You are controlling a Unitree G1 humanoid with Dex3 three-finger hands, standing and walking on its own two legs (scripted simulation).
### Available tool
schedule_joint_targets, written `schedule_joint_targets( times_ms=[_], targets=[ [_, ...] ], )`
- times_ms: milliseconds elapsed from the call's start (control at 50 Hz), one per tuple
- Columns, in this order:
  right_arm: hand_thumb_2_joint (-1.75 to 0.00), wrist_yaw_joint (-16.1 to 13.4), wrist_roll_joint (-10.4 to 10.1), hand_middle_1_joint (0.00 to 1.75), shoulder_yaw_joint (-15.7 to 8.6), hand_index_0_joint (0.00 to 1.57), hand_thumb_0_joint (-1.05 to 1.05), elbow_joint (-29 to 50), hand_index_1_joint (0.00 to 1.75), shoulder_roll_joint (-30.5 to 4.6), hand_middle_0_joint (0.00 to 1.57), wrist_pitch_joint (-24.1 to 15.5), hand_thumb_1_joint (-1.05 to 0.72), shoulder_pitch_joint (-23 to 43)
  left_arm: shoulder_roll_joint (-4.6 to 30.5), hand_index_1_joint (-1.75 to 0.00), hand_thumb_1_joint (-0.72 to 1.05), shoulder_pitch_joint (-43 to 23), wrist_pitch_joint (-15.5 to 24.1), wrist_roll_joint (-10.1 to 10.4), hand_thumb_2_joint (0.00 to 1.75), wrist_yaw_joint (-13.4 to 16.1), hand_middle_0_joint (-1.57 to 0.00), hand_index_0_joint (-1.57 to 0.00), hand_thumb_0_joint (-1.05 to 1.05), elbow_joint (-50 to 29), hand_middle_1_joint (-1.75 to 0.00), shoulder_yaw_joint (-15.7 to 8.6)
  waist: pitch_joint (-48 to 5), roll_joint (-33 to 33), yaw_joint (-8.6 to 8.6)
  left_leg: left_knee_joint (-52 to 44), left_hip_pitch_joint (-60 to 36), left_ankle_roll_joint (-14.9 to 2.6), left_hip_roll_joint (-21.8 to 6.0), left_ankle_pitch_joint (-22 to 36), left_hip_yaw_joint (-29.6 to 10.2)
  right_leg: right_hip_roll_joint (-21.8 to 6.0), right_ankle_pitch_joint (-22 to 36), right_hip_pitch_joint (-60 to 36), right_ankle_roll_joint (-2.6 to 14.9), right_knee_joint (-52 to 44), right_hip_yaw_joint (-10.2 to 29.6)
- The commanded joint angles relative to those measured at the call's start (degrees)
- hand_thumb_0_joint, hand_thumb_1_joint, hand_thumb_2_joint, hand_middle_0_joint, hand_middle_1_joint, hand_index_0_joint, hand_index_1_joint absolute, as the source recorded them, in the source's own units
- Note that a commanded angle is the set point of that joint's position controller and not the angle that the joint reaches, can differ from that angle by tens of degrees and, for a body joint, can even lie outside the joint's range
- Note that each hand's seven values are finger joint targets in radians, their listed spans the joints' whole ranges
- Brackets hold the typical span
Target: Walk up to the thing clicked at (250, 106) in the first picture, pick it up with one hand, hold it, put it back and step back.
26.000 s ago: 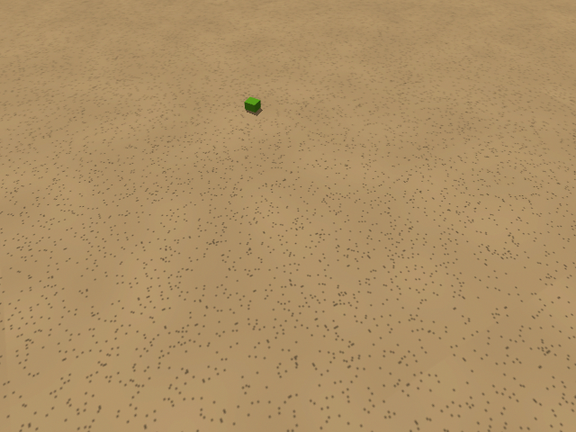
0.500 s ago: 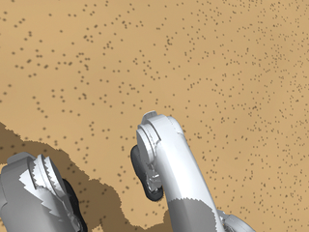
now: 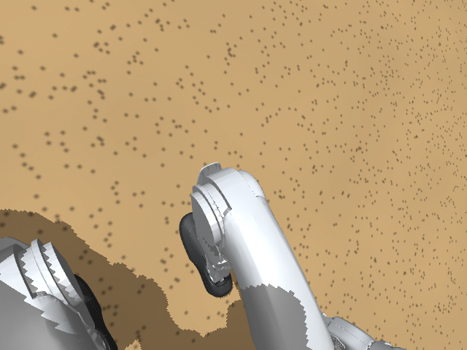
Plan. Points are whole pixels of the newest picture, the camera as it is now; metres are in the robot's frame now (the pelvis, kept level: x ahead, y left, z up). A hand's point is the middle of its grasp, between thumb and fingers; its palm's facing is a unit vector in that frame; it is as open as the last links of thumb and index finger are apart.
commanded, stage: rest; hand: left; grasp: from above
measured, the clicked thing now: out of the picture +0.42 +0.35 -0.27
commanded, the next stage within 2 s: open in 0.46 s
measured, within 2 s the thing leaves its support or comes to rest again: rests again in 0.74 s
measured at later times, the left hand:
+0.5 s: hand out of the picture +0.43 +0.35 -0.24, palm faces -0.06 -0.42 -0.90, open 10.0 cm
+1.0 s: hand out of the picture +0.43 +0.34 -0.24, palm faces -0.05 -0.43 -0.90, open 10.5 cm
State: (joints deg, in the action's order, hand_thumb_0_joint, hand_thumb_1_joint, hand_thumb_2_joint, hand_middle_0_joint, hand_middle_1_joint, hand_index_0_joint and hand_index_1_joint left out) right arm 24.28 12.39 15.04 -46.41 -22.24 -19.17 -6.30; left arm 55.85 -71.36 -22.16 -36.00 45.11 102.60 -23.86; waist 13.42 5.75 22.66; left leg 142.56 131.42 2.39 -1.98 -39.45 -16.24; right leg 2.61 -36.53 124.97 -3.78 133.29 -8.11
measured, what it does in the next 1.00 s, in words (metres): stands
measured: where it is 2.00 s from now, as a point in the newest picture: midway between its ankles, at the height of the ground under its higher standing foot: (157, 300)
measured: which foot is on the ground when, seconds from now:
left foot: down 0.00-1.00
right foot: down 0.00-1.00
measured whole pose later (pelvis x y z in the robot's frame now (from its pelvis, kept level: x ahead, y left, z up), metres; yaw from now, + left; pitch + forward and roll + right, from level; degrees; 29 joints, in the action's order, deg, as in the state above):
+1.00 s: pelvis +0.00 +0.01 +0.01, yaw -2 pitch +25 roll -16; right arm 23.0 11.7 20.2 -41.2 -23.5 -21.4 -7.3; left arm 60.9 -71.3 -21.0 -34.4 45.6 102.0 -21.8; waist 16.6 8.9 24.4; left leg 142.8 130.0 2.1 -2.1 -39.8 -18.9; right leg 3.3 -35.8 122.2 -4.3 131.2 -10.4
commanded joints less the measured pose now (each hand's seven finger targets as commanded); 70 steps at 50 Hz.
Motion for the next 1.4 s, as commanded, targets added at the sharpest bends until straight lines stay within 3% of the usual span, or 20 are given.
schedule_joint_targets(
  times_ms=[0, 80, 100, 120, 140, 220, 280, 540, 660, 840, 1280, 1380],
  targets=[
    [-0.91, -0.01, -0.47, 0.30, -3.43, 0.20, 0.00, -1.57, 0.30, -18.98, 0.20, 0.12, -0.91, -15.08, 12.89, -0.54, 0.88, -12.97, 0.64, -0.83, 0.73, 2.51, -1.27, -1.24, 0.00, -4.77, -0.51, 1.82, -38.97, -27.57, 3.69, -14.07, -27.67, -2.17, -2.14, 9.92, 7.18, 1.44, 14.16, -22.18, 3.79, -12.52, -7.47],
    [-0.90, -0.32, -0.37, 0.30, -2.86, 0.20, 0.00, -0.87, 0.30, -19.04, 0.20, -0.30, -0.91, -13.36, 13.31, -0.53, 0.88, -13.73, 0.45, -0.16, 0.72, 2.30, -1.27, -1.24, 0.00, -5.51, -0.50, 2.90, -37.84, -27.15, 4.26, -13.34, -27.47, -2.33, -1.92, 9.12, 7.33, 1.27, 13.73, -21.95, 3.43, -12.61, -7.56],
    [-0.91, -0.29, -0.66, 0.30, -2.71, 0.20, 0.00, -1.28, 0.30, -19.21, 0.20, -0.21, -0.91, -14.68, 13.82, -0.53, 0.87, -13.07, 0.67, -0.45, 0.72, 2.72, -1.27, -1.24, 0.00, -4.74, -0.49, 1.91, -38.37, -27.87, 3.95, -13.99, -28.00, -2.16, -2.23, 9.53, 6.74, 1.50, 13.92, -21.97, 3.72, -12.81, -7.72],
    [-0.91, -0.30, -0.27, 0.30, -2.45, 0.20, 0.00, -0.25, 0.30, -18.98, 0.20, -0.38, -0.91, -13.74, 13.15, -0.54, 0.88, -13.82, 0.51, 0.01, 0.74, 2.53, -1.28, -1.24, 0.00, -6.05, -0.50, 3.29, -37.21, -27.43, 4.59, -13.27, -27.66, -2.24, -1.99, 9.45, 6.99, 1.16, 14.27, -21.94, 3.47, -12.18, -7.82],
    [-0.91, -0.19, -0.38, 0.30, -2.31, 0.20, 0.00, -0.48, 0.30, -19.27, 0.20, -0.30, -0.91, -14.65, 13.93, -0.55, 0.88, -13.20, 0.73, -0.01, 0.74, 2.83, -1.27, -1.24, 0.00, -5.74, -0.51, 2.21, -37.96, -27.84, 4.22, -13.64, -27.98, -2.14, -2.27, 10.49, 6.78, 1.46, 14.90, -22.73, 3.61, -12.47, -7.78],
    [-0.91, -0.53, -0.42, 0.30, -1.84, 0.20, 0.00, -0.13, 0.30, -19.70, 0.20, -0.57, -0.91, -14.06, 14.44, -0.54, 0.87, -12.98, 0.79, 0.38, 0.75, 3.02, -1.28, -1.24, 0.00, -5.30, -0.49, 2.43, -37.04, -27.06, 4.67, -13.49, -26.91, -2.25, -2.25, 9.18, 6.68, 1.68, 14.12, -23.37, 3.44, -12.93, -7.83],
    [-0.91, -0.73, -0.52, 0.30, -1.38, 0.20, 0.00, -0.24, 0.30, -19.66, 0.20, -0.77, -0.91, -13.97, 15.97, -0.53, 0.83, -13.45, 1.06, -0.46, 0.75, 3.26, -1.26, -1.21, 0.00, -4.68, -0.48, 2.36, -36.36, -27.84, 4.76, -13.61, -26.83, -2.20, -2.29, 8.67, 6.47, 1.49, 13.65, -22.97, 3.50, -12.93, -8.00],
    [-0.91, -1.42, -0.58, 0.30, -0.67, 0.20, 0.00, 1.11, 0.30, -20.85, 0.20, -1.59, -0.91, -13.64, 15.74, -0.50, 0.74, -12.57, 1.82, 0.35, 0.71, 3.28, -1.21, -1.15, 0.00, -3.72, -0.43, 3.71, -33.16, -27.93, 6.47, -14.79, -28.30, -1.84, -2.73, 7.19, 4.65, 1.69, 12.91, -22.16, 3.54, -13.07, -9.18],
    [-0.90, -1.38, -0.62, 0.30, 0.07, 0.20, 0.00, 1.85, 0.30, -20.79, 0.20, -1.81, -0.90, -13.62, 15.93, -0.62, 0.26, -13.04, 1.74, 0.73, 0.73, 3.07, -0.78, -0.74, 0.00, -5.48, -0.58, 4.42, -33.53, -28.74, 6.72, -14.21, -29.00, -1.64, -2.68, 9.00, 4.87, 1.56, 14.50, -22.51, 3.39, -13.01, -9.16],
    [-0.91, -1.40, -0.87, 0.30, 0.40, 0.20, 0.00, 2.39, 0.30, -21.07, 0.20, -1.93, -0.90, -13.38, 17.09, -0.73, 0.00, -13.47, 1.40, 0.54, 0.81, 3.20, -0.57, -0.53, 0.00, -6.12, -0.68, 4.12, -32.94, -29.44, 6.24, -14.65, -29.58, -1.43, -3.04, 9.21, 4.31, 1.33, 14.65, -22.26, 3.37, -12.75, -9.67],
    [-0.90, -2.14, -1.19, 0.30, 0.51, 0.20, 0.00, 2.73, 0.30, -20.89, 0.20, -2.36, -0.90, -13.32, 16.96, -0.79, -0.17, -12.21, 1.60, 0.97, 0.78, 1.87, -0.37, -0.36, 0.00, -6.66, -0.78, 4.64, -31.85, -29.12, 6.48, -15.26, -29.28, -1.44, -2.92, 7.14, 4.32, 1.57, 12.68, -21.73, 3.46, -13.54, -9.69],
    [-0.90, -1.90, -1.09, 0.30, 0.56, 0.20, 0.00, 3.16, 0.30, -21.16, 0.20, -2.31, -0.89, -14.39, 16.72, -0.82, -0.19, -11.49, 1.44, 0.57, 0.82, 2.62, -0.35, -0.34, 0.00, -5.70, -0.81, 4.66, -32.97, -28.28, 6.73, -14.79, -29.12, -1.67, -2.97, 8.97, 4.16, 1.70, 14.60, -23.48, 3.39, -14.28, -9.59]
  ],
)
